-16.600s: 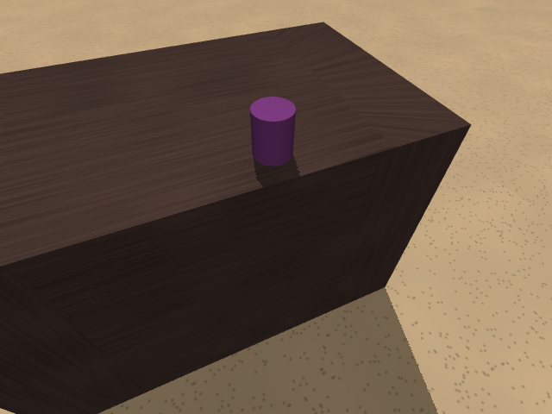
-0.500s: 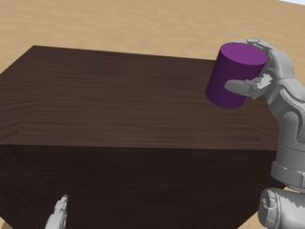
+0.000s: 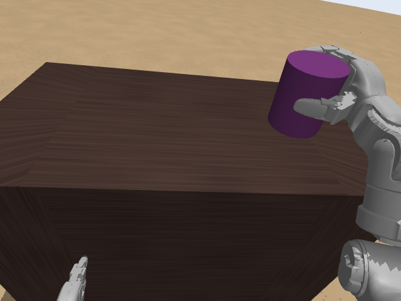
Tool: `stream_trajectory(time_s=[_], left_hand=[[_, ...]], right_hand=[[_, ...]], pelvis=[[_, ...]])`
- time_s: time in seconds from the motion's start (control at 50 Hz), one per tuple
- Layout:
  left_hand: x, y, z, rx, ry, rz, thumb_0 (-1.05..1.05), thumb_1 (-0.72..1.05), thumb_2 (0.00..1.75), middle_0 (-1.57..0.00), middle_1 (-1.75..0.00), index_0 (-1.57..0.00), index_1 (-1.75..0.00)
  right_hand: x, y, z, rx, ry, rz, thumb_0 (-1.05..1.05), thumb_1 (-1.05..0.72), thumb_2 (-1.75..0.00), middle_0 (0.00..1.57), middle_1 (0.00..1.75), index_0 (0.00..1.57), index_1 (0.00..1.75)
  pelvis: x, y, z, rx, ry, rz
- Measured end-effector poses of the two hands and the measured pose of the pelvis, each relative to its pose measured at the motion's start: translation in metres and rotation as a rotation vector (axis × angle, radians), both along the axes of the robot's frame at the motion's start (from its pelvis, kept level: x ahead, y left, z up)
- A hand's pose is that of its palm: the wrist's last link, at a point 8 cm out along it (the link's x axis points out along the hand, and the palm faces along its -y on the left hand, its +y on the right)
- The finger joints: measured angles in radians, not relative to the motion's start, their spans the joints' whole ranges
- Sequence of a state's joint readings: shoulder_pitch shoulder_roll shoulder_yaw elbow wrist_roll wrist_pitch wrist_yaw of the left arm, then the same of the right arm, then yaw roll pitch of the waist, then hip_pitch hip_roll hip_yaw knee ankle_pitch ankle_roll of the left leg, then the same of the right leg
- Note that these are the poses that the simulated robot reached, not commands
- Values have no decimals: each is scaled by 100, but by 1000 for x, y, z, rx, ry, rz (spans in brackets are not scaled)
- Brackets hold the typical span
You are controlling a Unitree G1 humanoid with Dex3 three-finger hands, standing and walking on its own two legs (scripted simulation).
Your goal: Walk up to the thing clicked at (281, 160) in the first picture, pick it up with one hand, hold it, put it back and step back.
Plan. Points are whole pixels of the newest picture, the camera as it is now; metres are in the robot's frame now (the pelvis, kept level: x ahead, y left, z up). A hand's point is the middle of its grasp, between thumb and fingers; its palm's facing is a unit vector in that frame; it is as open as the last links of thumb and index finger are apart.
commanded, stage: hold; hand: right
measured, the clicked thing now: (304, 95) +0.34 -0.14 +0.32
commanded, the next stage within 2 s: crouch in 1.72 s
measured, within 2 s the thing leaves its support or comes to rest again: neither
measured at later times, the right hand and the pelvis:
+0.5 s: hand (318, 91) +0.33 -0.15 +0.33, palm faces +0.02 +1.00 -0.06, open 12.0 cm; pelvis +0.00 +0.00 +0.00, yaw +0 degrees
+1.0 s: hand (314, 89) +0.33 -0.15 +0.33, palm faces +0.00 +1.00 -0.05, open 12.0 cm; pelvis +0.00 +0.00 +0.00, yaw +0 degrees
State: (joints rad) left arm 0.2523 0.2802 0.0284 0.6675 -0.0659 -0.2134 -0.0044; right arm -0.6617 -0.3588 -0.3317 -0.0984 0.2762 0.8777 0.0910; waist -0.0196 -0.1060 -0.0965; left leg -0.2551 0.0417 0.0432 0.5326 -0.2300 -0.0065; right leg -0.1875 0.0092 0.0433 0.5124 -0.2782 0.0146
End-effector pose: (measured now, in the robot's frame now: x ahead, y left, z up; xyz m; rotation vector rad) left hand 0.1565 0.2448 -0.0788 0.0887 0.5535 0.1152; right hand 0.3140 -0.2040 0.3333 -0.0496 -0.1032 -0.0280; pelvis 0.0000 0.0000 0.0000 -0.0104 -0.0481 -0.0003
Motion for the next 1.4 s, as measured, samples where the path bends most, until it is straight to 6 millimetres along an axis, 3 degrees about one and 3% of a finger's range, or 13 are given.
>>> stream_trajectory(time_s=[0.44,0.62,0.82,0.98,1.16,1.4], left_hand=[[1,-2,5,0,-30,12,-2,-53,6,-4,-4,-4,-4],[-4,-2,2,3,-20,13,-2,-53,5,-4,-4,-4,-4],[-1,1,6,14,-29,17,-2,-53,6,-4,-4,-4,-4],[7,-1,3,-10,-37,17,-2,-54,6,-4,-4,-4,-4],[-1,1,2,6,-15,5,-2,-53,5,-4,-4,-4,-4],[2,7,8,15,-39,37,-2,-53,6,-4,-4,-4,-4]], right_hand=[[-9,-5,1,-11,-13,-7,-1,61,-90,63,107,63,106],[0,-3,-9,10,27,7,-1,61,-90,63,108,63,107],[-3,-2,5,-9,-48,-6,-1,61,-90,63,108,63,107],[-6,4,0,-9,7,32,-1,61,-90,63,108,63,107],[1,-1,-8,16,13,-14,-1,61,-90,62,108,63,107],[-2,1,2,-7,-29,-1,-1,61,-90,63,108,63,107]], pelvis=[[-2,-3,0,3,-5,4],[-4,-1,0,1,-1,4],[1,-1,0,3,2,8],[2,-1,0,3,-4,4],[-1,2,0,0,2,3],[2,0,0,3,-1,7]])
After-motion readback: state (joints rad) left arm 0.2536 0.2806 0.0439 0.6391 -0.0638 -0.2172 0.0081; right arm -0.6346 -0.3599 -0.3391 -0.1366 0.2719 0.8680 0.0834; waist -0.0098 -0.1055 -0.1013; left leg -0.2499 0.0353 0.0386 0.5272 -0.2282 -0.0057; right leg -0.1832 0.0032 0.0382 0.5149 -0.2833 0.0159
